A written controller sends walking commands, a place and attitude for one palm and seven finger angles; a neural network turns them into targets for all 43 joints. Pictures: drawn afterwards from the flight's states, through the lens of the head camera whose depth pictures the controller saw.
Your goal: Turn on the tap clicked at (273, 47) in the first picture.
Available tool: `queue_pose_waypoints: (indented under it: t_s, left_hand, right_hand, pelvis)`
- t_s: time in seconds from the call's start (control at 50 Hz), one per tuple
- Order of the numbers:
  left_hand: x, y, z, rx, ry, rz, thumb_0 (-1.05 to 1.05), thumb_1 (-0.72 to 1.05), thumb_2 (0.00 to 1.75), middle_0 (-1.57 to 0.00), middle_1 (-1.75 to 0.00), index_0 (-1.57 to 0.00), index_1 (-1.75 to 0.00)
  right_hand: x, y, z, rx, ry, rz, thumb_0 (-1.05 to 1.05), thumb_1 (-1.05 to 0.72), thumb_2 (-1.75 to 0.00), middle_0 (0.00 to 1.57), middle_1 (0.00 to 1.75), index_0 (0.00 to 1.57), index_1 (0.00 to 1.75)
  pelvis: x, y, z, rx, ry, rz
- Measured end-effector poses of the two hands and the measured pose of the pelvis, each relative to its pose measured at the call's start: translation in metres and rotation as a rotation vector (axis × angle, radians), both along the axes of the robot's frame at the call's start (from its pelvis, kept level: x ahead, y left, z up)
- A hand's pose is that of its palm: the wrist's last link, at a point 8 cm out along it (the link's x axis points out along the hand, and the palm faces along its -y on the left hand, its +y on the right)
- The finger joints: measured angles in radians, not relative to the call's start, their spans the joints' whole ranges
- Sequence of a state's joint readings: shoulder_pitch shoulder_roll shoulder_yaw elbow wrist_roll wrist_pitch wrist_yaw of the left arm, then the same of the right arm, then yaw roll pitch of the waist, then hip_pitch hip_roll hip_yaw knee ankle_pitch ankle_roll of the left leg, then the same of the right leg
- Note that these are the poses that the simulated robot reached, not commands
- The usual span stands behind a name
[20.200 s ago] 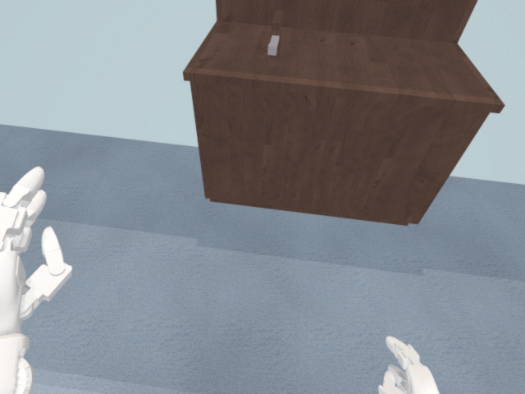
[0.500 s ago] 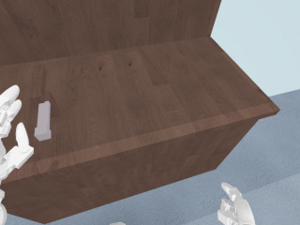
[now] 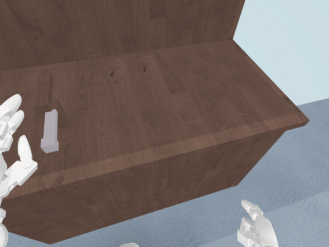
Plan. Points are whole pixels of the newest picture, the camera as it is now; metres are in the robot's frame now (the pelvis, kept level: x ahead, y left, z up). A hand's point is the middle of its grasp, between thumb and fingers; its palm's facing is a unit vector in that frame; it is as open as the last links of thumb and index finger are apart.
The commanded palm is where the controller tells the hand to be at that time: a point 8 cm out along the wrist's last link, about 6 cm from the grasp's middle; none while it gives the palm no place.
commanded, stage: shuffle to correct the standing spot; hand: left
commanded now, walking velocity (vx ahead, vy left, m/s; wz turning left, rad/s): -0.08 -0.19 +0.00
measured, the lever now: (49, 144) +0.32 +0.30 +0.06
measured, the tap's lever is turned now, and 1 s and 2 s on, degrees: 0 0 0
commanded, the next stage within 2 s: come to a stop and stand still in 1.10 s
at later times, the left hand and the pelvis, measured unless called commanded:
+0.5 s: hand (29, 165) +0.22 +0.25 +0.16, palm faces +0.34 -0.86 -0.39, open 7.4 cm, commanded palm +0.16 +0.29 +0.18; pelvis +0.00 +0.00 +0.00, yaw +0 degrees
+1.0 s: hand (35, 161) +0.22 +0.24 +0.16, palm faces +0.34 -0.85 -0.40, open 7.4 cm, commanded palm +0.16 +0.28 +0.18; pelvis +0.01 +0.00 +0.00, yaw +1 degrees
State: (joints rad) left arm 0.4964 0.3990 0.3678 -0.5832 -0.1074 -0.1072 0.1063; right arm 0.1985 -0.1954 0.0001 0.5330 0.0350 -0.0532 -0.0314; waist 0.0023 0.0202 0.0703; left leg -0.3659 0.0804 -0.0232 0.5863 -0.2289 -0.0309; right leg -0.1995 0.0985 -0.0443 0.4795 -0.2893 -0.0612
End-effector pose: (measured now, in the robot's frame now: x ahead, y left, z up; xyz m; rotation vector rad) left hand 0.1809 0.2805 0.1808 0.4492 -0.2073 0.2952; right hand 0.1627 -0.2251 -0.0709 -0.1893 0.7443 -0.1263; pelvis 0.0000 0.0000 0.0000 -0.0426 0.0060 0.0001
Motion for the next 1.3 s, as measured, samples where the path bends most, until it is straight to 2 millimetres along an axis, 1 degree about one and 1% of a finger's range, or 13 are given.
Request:
queue_pose_waypoints:
  t_s: [0.14, 0.32, 0.46, 0.62, 0.74, 0.9, 1.04, 1.24, 1.26, 1.3]
  left_hand:
    - [0.001, 0.006, 0.002, 0.01, -0.001, 0.007, 0.02, 0.89, 0.9, -0.21, -0.3, -0.21, -0.3]
    - [-0.002, 0.007, 0.001, 0.015, 0.018, 0.01, 0.02, 0.89, 0.9, -0.21, -0.3, -0.21, -0.3]
    - [-0.002, 0.007, -0.002, -0.006, 0.012, 0.017, 0.02, 0.89, 0.9, -0.21, -0.3, -0.21, -0.3]
    - [0.001, 0.008, 0.0, 0.0, 0.006, 0.018, 0.02, 0.89, 0.9, -0.21, -0.3, -0.21, -0.3]
    - [0.003, 0.005, 0.001, 0.012, 0.02, 0.017, 0.02, 0.89, 0.9, -0.21, -0.3, -0.21, -0.3]
    - [0.004, 0.001, -0.001, 0.002, 0.024, 0.021, 0.02, 0.89, 0.9, -0.21, -0.3, -0.21, -0.3]
    - [0.006, 0.0, 0.001, 0.003, 0.008, 0.018, 0.02, 0.89, 0.9, -0.21, -0.3, -0.21, -0.3]
    - [0.003, -0.001, 0.002, 0.013, 0.019, 0.017, 0.02, 0.89, 0.9, -0.21, -0.3, -0.21, -0.3]
    - [0.006, 0.003, 0.008, 0.079, 0.009, 0.007, 0.02, 0.89, 0.9, -0.22, -0.3, -0.21, -0.3]
    - [0.014, 0.024, 0.024, 0.176, -0.068, 0.015, 0.02, 0.89, 0.9, -0.22, -0.3, -0.22, -0.31]
  right_hand:
    - [-0.002, 0.004, 0.002, -0.002, 0.004, 0.002, 0.01, -0.9, -0.9, 0.2, 0.3, 0.21, 0.3]
    - [-0.001, 0.008, 0.0, 0.009, 0.008, 0.013, 0.01, -0.9, -0.9, 0.2, 0.3, 0.21, 0.3]
    - [0.0, 0.007, 0.0, 0.002, 0.006, 0.01, 0.01, -0.9, -0.9, 0.2, 0.3, 0.21, 0.3]
    - [0.002, 0.007, 0.001, 0.002, 0.005, 0.011, 0.01, -0.9, -0.9, 0.2, 0.3, 0.21, 0.3]
    - [0.005, 0.007, 0.0, 0.013, 0.007, 0.018, 0.01, -0.9, -0.9, 0.2, 0.3, 0.21, 0.3]
    - [0.008, 0.002, -0.004, 0.011, 0.014, 0.014, 0.01, -0.9, -0.9, 0.2, 0.3, 0.21, 0.3]
    - [0.01, -0.002, -0.002, 0.005, 0.008, 0.008, 0.01, -0.9, -0.9, 0.2, 0.3, 0.21, 0.3]
    - [0.011, -0.002, -0.001, 0.009, 0.001, 0.01, 0.01, -0.9, -0.9, 0.2, 0.3, 0.21, 0.3]
    - [0.009, -0.002, -0.001, -0.007, 0.0, 0.027, 0.01, -0.9, -0.9, 0.2, 0.3, 0.21, 0.3]
    - [0.005, -0.001, 0.0, -0.032, 0.019, 0.063, 0.01, -0.9, -0.9, 0.2, 0.3, 0.21, 0.3]
  pelvis:
    - [0.0, 0.003, 0.002, -0.001, 0.005, 0.001]
    - [-0.001, 0.004, 0.002, -0.005, 0.006, 0.002]
    - [0.0, 0.004, 0.001, -0.004, 0.003, 0.007]
    - [0.002, 0.004, 0.002, -0.003, 0.007, 0.007]
    - [0.003, 0.002, 0.003, -0.003, 0.011, 0.01]
    - [0.007, -0.001, 0.0, -0.001, 0.01, 0.012]
    - [0.008, -0.002, 0.0, 0.0, 0.007, 0.012]
    - [0.007, -0.003, 0.001, 0.0, 0.008, 0.013]
    - [0.006, -0.004, 0.001, 0.001, 0.005, 0.013]
    - [0.002, -0.008, 0.003, 0.017, 0.011, 0.011]
